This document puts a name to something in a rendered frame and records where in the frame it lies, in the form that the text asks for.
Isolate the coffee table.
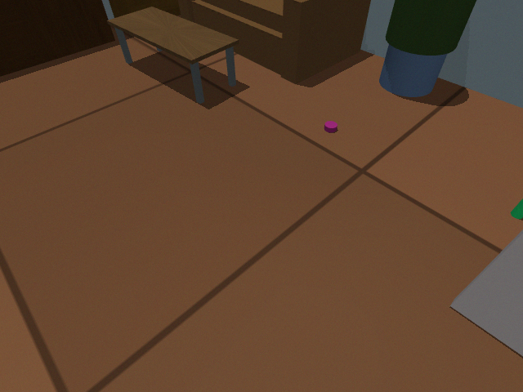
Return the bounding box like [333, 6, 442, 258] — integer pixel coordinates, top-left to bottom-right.
[107, 7, 239, 104]

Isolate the sofa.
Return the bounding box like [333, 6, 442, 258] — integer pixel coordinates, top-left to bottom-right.
[178, 0, 371, 84]

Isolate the bookshelf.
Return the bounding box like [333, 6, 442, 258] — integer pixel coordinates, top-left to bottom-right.
[109, 0, 181, 18]

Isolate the potted plant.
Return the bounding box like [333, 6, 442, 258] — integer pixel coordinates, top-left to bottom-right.
[379, 0, 476, 97]

